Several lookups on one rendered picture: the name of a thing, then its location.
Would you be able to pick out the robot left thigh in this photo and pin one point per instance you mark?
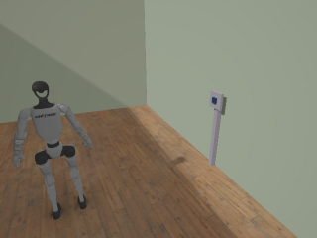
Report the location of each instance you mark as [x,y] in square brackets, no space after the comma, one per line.
[44,165]

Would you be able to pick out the robot right hand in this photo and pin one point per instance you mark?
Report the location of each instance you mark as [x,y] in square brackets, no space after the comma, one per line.
[89,143]

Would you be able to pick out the robot left forearm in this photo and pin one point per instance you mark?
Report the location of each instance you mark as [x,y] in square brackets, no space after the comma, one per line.
[18,145]

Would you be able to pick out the button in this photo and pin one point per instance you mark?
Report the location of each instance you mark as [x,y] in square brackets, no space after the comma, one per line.
[214,100]

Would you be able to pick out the robot right forearm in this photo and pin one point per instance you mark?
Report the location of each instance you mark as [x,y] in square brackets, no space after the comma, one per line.
[82,133]

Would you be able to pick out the left robot shin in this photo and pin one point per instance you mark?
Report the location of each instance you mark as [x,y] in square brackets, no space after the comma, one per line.
[51,192]

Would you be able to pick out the right robot upper arm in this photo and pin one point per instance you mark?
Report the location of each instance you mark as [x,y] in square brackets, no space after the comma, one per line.
[64,108]

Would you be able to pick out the panel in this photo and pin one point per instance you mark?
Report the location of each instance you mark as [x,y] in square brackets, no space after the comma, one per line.
[216,124]

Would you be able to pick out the robot left hand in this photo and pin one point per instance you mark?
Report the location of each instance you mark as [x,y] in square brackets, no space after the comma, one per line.
[17,159]

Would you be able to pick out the left robot upper arm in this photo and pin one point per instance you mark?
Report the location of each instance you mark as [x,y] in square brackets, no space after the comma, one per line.
[22,123]

